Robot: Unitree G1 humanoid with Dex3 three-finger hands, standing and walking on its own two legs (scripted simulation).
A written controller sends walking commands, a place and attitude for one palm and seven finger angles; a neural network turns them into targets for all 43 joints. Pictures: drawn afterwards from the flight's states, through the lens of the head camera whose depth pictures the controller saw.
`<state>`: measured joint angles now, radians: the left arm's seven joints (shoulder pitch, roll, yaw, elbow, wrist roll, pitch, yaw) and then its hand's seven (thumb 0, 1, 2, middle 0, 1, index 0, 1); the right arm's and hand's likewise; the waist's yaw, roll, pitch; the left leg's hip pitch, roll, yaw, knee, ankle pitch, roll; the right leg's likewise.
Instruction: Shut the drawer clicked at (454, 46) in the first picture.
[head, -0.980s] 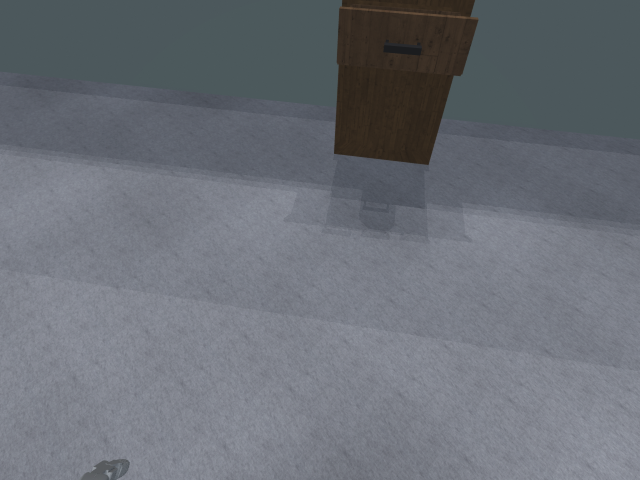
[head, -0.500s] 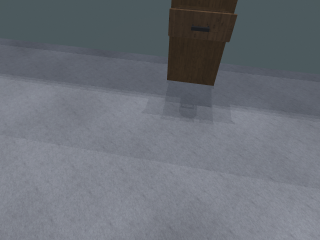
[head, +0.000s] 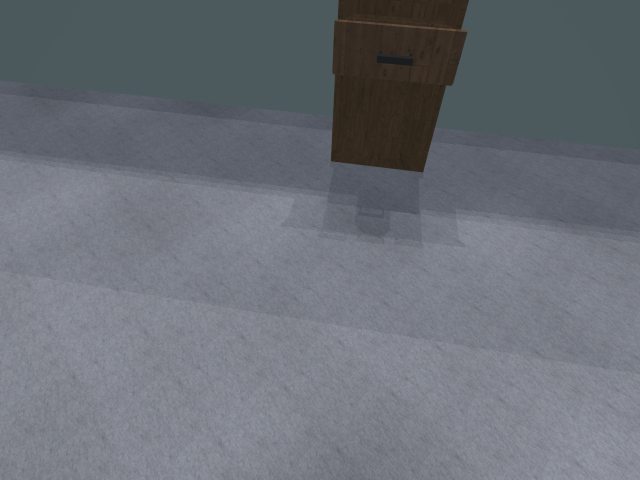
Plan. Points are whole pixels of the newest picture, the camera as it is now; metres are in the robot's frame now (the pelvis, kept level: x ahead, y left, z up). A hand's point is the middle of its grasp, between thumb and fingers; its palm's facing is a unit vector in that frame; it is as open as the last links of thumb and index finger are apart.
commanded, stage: look at it before walking up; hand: left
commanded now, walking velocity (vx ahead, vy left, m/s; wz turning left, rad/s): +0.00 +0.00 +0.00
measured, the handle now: (395, 57) +1.46 -0.19 -0.07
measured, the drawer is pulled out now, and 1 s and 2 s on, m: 0.29 0.29 0.29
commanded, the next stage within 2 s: walk to a spot facing it in 0.46 s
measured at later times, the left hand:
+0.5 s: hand out of the picture +0.07 +0.25 -0.16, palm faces -0.02 -0.95 -0.33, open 7.4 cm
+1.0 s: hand out of the picture +0.07 +0.15 -0.18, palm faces -0.05 -0.98 -0.19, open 7.4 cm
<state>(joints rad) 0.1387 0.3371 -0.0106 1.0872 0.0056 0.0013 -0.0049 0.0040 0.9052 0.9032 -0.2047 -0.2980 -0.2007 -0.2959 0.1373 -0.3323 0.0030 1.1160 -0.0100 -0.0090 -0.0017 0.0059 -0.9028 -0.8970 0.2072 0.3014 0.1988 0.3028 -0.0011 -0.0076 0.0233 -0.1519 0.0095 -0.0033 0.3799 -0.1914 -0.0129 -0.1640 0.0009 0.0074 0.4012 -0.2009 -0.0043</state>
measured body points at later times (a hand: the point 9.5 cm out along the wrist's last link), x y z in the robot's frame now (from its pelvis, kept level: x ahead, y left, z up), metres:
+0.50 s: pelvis +0.00 +0.00 +0.00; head +0.01 +0.00 +0.45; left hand +0.07 +0.29 -0.13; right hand +0.08 -0.29 -0.13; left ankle +0.01 +0.13 -0.74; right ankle +0.01 -0.12 -0.74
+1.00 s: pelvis +0.08 -0.03 -0.01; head +0.09 -0.04 +0.44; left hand +0.08 +0.20 -0.16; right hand +0.05 -0.28 -0.17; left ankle +0.05 +0.10 -0.68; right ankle +0.04 -0.11 -0.74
